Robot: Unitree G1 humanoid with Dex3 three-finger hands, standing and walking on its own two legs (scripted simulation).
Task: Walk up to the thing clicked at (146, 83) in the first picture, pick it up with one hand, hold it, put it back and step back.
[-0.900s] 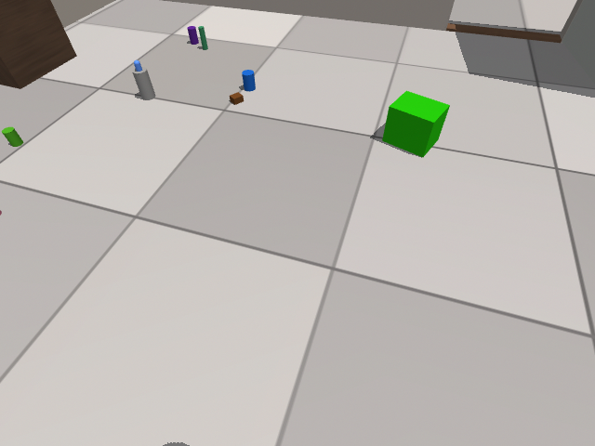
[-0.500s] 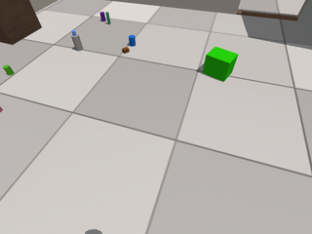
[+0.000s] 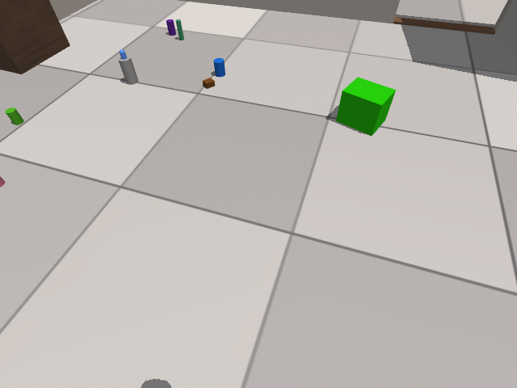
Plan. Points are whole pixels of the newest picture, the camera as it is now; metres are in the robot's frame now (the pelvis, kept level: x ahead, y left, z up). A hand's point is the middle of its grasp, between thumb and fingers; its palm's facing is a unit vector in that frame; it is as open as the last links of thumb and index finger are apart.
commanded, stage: stand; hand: left
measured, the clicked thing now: (127, 66) +2.26 +1.03 -0.66
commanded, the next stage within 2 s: walk up in 0.22 s
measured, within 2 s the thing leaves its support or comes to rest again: neither
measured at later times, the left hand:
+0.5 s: hand out of the picture +0.06 +0.36 -0.14, palm faces +0.14 -0.89 -0.43, open 7.4 cm
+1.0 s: hand (52, 265) +0.38 +0.48 -0.15, palm faces +0.14 -0.94 -0.30, open 7.4 cm
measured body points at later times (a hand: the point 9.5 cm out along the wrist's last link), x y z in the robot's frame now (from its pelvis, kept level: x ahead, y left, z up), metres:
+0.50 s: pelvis +0.05 +0.05 -0.01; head +0.04 +0.05 +0.44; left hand +0.05 +0.41 -0.11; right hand +0.20 -0.29 -0.10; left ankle +0.15 +0.23 -0.71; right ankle +0.00 -0.11 -0.75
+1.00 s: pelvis +0.32 +0.19 -0.01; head +0.33 +0.22 +0.44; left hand +0.38 +0.53 -0.13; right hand +0.36 -0.12 -0.12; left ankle +0.17 +0.26 -0.75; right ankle +0.54 +0.09 -0.70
